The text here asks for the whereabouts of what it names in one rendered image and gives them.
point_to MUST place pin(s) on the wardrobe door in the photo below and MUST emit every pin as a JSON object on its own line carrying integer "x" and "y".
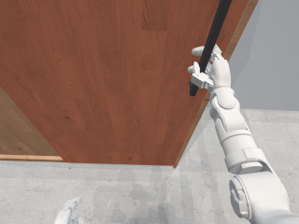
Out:
{"x": 18, "y": 136}
{"x": 107, "y": 81}

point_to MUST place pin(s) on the robot right upper arm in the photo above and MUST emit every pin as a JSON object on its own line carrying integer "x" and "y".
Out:
{"x": 260, "y": 199}

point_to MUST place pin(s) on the right robot hand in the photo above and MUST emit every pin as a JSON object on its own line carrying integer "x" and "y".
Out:
{"x": 217, "y": 75}

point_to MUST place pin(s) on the robot right forearm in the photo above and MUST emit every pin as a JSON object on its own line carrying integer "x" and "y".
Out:
{"x": 242, "y": 156}

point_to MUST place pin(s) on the left robot hand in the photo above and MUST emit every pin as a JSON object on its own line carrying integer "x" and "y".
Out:
{"x": 65, "y": 216}

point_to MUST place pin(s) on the handle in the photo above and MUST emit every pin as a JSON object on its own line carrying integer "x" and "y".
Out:
{"x": 211, "y": 40}

